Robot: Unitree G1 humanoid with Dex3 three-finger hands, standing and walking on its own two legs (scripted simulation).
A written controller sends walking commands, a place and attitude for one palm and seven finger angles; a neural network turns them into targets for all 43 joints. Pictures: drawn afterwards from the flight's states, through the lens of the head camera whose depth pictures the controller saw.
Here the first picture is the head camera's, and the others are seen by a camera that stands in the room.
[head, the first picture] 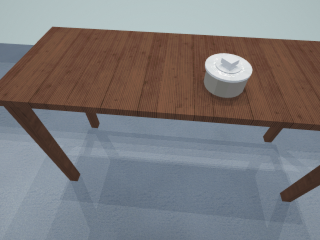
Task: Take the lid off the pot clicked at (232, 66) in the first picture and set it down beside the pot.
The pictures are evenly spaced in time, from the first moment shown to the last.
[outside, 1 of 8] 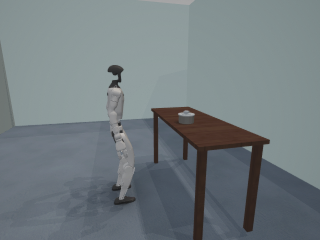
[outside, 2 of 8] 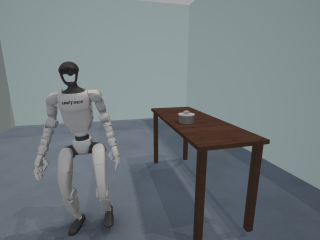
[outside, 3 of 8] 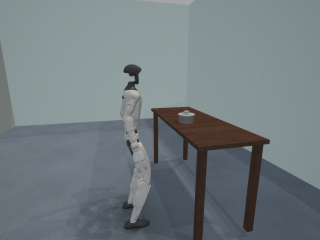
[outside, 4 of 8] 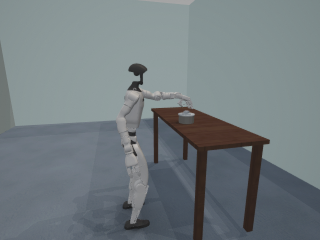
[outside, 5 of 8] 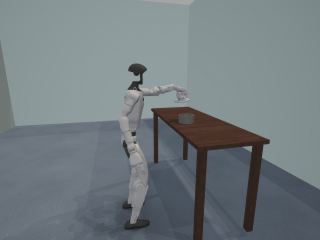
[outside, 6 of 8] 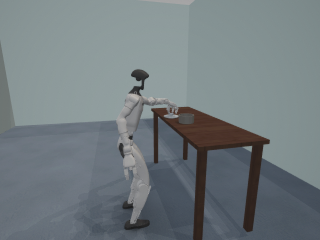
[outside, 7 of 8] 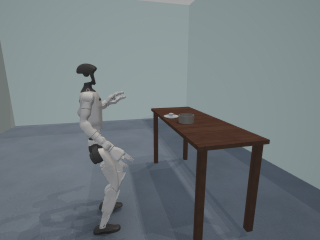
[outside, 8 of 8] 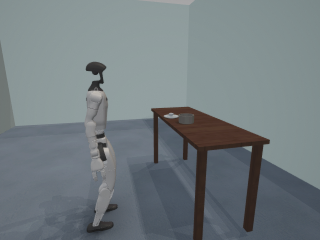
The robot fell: no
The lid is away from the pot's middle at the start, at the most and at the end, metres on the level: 0.00 0.26 0.25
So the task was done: yes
